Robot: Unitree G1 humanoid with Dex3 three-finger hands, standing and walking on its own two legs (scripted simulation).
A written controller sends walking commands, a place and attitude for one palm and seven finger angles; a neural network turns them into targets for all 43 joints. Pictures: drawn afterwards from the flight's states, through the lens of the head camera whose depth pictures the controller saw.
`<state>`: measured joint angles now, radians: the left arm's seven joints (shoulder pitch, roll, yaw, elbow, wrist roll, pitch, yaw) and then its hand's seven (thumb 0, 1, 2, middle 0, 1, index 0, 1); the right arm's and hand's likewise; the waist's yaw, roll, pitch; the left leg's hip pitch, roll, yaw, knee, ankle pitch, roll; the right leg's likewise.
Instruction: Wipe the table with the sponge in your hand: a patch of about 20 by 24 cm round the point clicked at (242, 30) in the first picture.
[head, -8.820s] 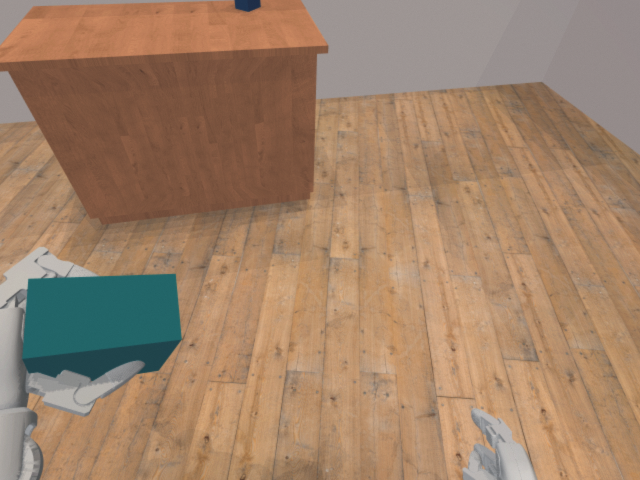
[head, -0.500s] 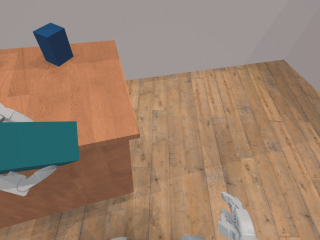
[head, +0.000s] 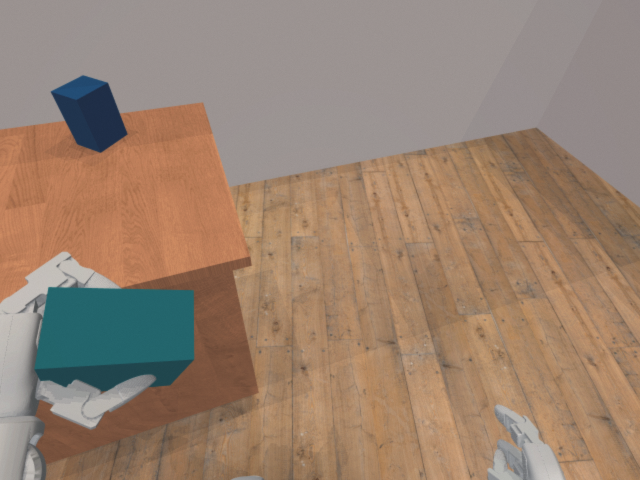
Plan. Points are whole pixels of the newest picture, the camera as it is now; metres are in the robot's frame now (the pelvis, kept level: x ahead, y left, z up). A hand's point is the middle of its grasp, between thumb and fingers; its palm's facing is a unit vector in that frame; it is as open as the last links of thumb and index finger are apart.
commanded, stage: come to a stop and stand still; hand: left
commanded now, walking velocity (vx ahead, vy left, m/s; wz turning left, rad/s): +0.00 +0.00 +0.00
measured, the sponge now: (139, 343) +0.22 +0.19 +0.13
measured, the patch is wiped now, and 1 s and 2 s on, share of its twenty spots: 0.00 0.00 0.00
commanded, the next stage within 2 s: look again from close up in 1.32 s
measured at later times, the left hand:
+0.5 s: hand (20, 325) +0.22 +0.29 +0.15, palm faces +0.38 -0.86 -0.34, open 10.2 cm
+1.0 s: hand (36, 280) +0.25 +0.29 +0.17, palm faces +0.39 -0.84 -0.36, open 10.2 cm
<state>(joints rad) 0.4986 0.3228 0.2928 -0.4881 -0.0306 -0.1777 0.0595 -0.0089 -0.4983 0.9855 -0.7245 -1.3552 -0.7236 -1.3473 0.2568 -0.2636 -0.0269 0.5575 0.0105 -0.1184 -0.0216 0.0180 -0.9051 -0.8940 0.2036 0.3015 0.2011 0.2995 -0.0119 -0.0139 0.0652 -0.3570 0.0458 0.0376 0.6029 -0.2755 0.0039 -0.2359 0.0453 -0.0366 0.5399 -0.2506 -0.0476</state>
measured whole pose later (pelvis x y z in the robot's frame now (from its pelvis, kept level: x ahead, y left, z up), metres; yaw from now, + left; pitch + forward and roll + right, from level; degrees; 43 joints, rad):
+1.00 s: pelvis +0.04 +0.04 +0.01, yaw +2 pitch +1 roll -1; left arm 0.42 0.37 0.32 -0.45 -0.05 -0.19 0.10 -0.01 -0.50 0.99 -0.73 -1.35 -0.73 -1.35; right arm 0.19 -0.21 0.04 0.56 -0.01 -0.09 -0.04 0.02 -0.90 -0.89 0.21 0.30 0.20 0.30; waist 0.03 -0.02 0.01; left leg -0.26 -0.06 -0.01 0.41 -0.16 0.06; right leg -0.12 0.04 0.01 0.36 -0.25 -0.02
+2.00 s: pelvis +0.04 +0.05 +0.01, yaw +2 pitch +0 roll -2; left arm 0.47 0.36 0.31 -0.42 -0.05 -0.20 0.10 -0.01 -0.50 1.00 -0.74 -1.35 -0.74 -1.34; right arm 0.23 -0.22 0.02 0.57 -0.01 -0.06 -0.03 0.02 -0.90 -0.89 0.21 0.30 0.20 0.30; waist 0.01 0.02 -0.02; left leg -0.30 -0.05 -0.01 0.50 -0.20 0.08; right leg -0.14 0.05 0.01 0.39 -0.26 -0.01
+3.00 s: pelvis +0.14 +0.21 +0.00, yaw -2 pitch -1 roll +1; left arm 0.49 0.35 0.37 -0.41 -0.04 -0.21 0.14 -0.01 -0.51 1.00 -0.74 -1.35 -0.74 -1.34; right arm 0.22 -0.22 0.01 0.63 0.00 -0.06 -0.03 0.02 -0.90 -0.89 0.21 0.30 0.20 0.30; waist 0.02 -0.01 0.05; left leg -0.39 0.05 0.03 0.72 -0.27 -0.01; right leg -0.23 -0.12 -0.06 0.58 -0.33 0.06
